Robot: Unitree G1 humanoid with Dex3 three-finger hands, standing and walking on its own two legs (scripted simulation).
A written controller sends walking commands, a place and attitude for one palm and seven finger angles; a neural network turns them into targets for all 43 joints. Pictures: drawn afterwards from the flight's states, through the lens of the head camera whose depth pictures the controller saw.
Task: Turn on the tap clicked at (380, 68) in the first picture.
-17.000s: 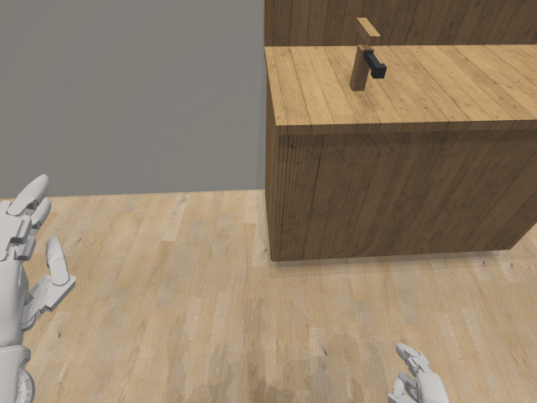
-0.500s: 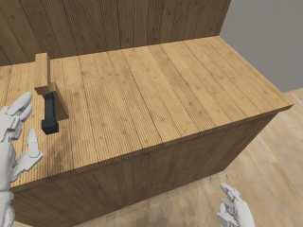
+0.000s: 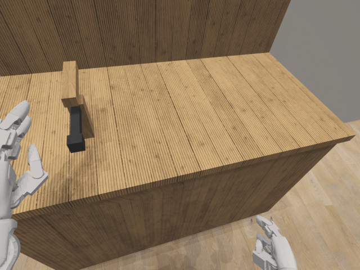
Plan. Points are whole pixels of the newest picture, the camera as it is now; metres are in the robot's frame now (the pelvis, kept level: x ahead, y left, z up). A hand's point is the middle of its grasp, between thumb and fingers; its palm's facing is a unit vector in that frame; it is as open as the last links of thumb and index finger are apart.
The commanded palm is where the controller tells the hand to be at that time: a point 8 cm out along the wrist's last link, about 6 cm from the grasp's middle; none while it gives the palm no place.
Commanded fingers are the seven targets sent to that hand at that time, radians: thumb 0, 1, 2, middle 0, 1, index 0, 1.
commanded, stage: shuffle to correct the standing spot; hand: left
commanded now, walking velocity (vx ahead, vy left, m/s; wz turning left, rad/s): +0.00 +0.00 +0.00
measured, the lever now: (76, 143) +0.32 +0.25 +0.11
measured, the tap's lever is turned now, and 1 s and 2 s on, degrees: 0 0 0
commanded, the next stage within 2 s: come to a stop and stand still in 0.88 s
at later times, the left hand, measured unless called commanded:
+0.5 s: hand (62, 181) +0.21 +0.22 +0.16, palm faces +0.37 -0.86 -0.36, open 7.4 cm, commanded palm +0.15 +0.25 +0.17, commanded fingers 0.00 0.90 0.90 -0.20 -0.30 -0.20 -0.30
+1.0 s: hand (98, 199) +0.18 +0.15 +0.16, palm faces +0.28 -0.85 -0.45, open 7.4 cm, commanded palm +0.13 +0.20 +0.17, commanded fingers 0.00 0.90 0.90 -0.20 -0.30 -0.20 -0.30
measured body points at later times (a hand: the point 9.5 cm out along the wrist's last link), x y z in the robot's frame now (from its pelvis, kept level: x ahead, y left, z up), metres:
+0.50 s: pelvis -0.01 -0.03 +0.00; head +0.01 -0.01 +0.45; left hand +0.18 +0.26 +0.18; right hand +0.17 -0.24 -0.07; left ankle +0.02 +0.06 -0.74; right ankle +0.01 -0.15 -0.74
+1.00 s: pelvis -0.04 -0.08 +0.00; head +0.01 -0.07 +0.44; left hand +0.16 +0.20 +0.19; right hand +0.14 -0.32 -0.08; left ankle +0.02 +0.06 -0.74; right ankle +0.01 -0.15 -0.74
